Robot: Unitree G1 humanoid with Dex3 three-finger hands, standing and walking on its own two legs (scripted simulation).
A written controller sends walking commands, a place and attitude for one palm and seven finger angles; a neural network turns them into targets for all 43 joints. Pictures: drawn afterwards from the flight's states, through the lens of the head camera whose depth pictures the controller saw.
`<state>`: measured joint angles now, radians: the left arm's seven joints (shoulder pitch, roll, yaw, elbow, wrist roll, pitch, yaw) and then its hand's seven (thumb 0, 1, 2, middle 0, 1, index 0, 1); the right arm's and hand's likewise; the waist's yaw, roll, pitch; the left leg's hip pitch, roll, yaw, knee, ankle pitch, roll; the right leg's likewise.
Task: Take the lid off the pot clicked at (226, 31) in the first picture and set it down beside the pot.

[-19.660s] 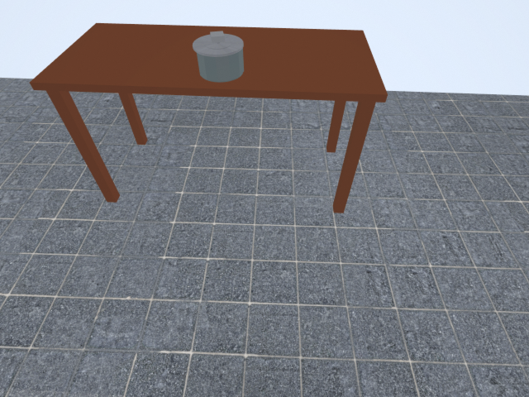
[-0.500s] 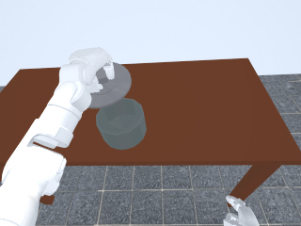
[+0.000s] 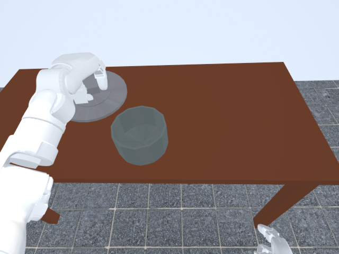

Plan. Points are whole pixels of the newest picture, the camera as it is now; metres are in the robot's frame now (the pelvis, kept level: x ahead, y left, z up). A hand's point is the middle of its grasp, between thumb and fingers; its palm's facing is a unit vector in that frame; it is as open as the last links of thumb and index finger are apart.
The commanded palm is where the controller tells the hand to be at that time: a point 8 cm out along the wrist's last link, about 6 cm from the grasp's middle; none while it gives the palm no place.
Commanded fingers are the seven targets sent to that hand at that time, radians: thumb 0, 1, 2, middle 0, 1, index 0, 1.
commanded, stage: move the lid sideways beside the pot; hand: left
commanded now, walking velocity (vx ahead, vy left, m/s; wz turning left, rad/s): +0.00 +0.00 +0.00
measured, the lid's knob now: (88, 85) +0.47 +0.21 +0.15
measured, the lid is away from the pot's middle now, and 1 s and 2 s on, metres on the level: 0.10 0.22 0.24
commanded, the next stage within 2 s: lower the lid onto the table in 1.30 s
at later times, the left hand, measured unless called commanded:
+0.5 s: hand (60, 88) +0.45 +0.26 +0.17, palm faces -0.28 -0.02 -0.96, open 7.0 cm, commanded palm +0.43 +0.27 +0.25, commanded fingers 0.00 0.57 1.11 -0.77 -0.99 -0.92 -1.04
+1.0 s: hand (34, 93) +0.43 +0.31 +0.17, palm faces -0.32 -0.02 -0.95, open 6.9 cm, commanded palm +0.43 +0.32 +0.25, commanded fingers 0.00 0.57 1.11 -0.77 -0.99 -0.92 -1.04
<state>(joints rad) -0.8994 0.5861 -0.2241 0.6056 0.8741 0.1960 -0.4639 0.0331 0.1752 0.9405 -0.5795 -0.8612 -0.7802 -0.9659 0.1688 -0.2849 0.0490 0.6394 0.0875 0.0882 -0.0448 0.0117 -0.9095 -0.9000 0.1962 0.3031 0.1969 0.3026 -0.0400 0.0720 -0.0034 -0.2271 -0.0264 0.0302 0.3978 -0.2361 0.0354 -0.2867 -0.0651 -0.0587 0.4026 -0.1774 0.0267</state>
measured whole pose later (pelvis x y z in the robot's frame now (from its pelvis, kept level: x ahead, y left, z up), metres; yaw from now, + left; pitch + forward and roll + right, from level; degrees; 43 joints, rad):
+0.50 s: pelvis +0.01 +0.01 +0.00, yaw +1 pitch +5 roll -1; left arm -0.85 0.69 -0.13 0.58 0.88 0.12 -0.49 0.03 0.18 0.94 -0.58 -0.86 -0.78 -0.97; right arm 0.18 -0.30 0.03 0.63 0.09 0.13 -0.02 0.01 -0.91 -0.90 0.20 0.30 0.20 0.30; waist -0.04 0.07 0.00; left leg -0.24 -0.03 0.02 0.39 -0.24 0.05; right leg -0.28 -0.07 -0.07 0.36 -0.17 0.04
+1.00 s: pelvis +0.00 +0.01 +0.00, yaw +1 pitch +6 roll -1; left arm -0.89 0.80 -0.07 0.71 0.89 0.01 -0.52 0.03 0.18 0.94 -0.57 -0.86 -0.78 -0.97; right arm 0.19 -0.31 0.03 0.64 0.10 0.16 -0.04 0.01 -0.91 -0.90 0.20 0.30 0.20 0.30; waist -0.04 0.06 0.01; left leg -0.28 -0.03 0.00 0.42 -0.24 0.04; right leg -0.29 -0.06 -0.08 0.36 -0.16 0.03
